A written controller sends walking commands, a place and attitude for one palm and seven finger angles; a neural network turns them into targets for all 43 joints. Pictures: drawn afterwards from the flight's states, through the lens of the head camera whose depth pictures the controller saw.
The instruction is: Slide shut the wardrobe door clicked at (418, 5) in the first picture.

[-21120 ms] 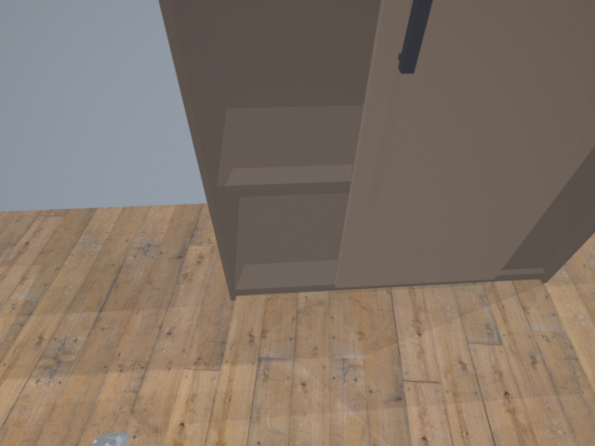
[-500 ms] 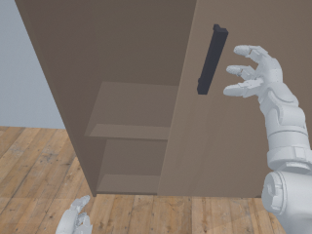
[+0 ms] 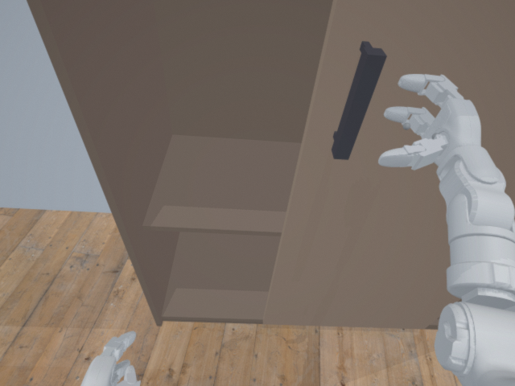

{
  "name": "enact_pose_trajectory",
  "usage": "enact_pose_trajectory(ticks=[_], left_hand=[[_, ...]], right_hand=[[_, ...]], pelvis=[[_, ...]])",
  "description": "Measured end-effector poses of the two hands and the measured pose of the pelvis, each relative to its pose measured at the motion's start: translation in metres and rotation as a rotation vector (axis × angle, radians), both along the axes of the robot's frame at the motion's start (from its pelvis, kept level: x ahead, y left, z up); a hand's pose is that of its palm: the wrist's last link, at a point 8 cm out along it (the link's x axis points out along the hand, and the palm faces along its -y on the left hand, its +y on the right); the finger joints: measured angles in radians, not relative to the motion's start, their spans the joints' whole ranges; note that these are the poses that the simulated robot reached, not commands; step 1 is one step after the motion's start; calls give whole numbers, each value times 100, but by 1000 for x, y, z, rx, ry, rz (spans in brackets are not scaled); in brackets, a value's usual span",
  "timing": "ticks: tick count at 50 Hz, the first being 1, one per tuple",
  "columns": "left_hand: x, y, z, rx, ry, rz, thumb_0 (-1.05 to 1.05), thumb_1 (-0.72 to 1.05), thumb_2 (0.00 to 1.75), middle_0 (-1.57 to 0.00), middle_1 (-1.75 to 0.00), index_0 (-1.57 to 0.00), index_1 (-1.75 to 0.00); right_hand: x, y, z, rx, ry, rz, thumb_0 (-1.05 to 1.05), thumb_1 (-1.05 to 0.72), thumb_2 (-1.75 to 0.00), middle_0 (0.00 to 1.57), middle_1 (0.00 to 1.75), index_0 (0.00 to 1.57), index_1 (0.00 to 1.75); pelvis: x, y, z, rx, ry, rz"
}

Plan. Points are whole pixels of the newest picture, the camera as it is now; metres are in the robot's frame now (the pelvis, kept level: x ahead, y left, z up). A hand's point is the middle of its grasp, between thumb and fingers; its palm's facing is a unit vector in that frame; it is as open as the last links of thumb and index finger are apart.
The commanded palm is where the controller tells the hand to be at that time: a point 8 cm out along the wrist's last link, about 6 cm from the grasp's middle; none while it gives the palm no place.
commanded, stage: move the hooked fingers beside the handle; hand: right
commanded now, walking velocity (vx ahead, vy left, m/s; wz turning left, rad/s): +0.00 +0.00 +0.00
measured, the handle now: (352, 103) +0.49 -0.08 +0.24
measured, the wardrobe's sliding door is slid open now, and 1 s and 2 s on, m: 0.39 0.39 0.39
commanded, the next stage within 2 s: none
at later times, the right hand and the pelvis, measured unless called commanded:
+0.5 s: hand (408, 115) +0.43 -0.15 +0.26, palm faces -0.03 +1.00 -0.02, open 14.0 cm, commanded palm +0.41 -0.21 +0.24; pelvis +0.00 +0.00 +0.00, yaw +0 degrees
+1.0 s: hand (407, 132) +0.43 -0.16 +0.23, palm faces -0.01 +1.00 -0.03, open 14.0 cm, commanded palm +0.41 -0.22 +0.24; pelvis +0.00 +0.00 +0.00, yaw +0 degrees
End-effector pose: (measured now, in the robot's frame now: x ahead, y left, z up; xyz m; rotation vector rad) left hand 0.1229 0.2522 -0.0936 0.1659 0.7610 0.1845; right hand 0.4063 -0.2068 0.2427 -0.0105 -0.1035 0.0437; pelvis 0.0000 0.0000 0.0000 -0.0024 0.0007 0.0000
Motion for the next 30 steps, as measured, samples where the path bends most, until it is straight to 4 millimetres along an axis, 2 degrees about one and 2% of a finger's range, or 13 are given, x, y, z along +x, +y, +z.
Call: enact_pose_trajectory(ticks=[5, 10, 15, 21, 25, 30], left_hand=[[13, -6, 5, -19, -37, -9, 1, 91, 90, -20, -30, -21, -30], [16, -7, 3, -30, -26, -20, 1, 91, 90, -20, -30, -21, -30], [15, -8, -2, -14, 5, -43, 1, 91, 90, -20, -30, -21, -30], [15, -11, -1, -15, -6, -40, 1, 91, 90, -20, -30, -21, -30], [10, -11, -1, -28, -3, -15, 1, 91, 90, -20, -30, -21, -30], [-3, -8, -5, -33, 28, 9, 1, 91, 90, -20, -30, -21, -30]], right_hand=[[4, -13, 13, -19, 10, -39, -1, 50, -30, 30, 120, 30, 120], [-2, -24, 5, -39, 64, -36, -1, 50, -30, 30, 120, 30, 120], [-7, -12, -9, -34, 66, 8, -1, 50, -30, 30, 120, 30, 120], [-3, 6, 8, -8, -19, 19, -1, 50, -30, 30, 120, 30, 120], [7, 1, 14, -5, 21, -12, -1, 50, -30, 30, 120, 31, 120], [9, -12, -1, -32, 92, -35, -1, 50, -30, 30, 120, 30, 120]], pelvis=[[1, 2, 0, 0, 3, 3], [2, 2, 0, 0, 8, -5], [1, 0, -1, 2, 2, -22], [1, -1, -1, 0, -3, -15], [1, 0, 0, -2, 2, -4], [1, 0, 0, -1, 9, 2]])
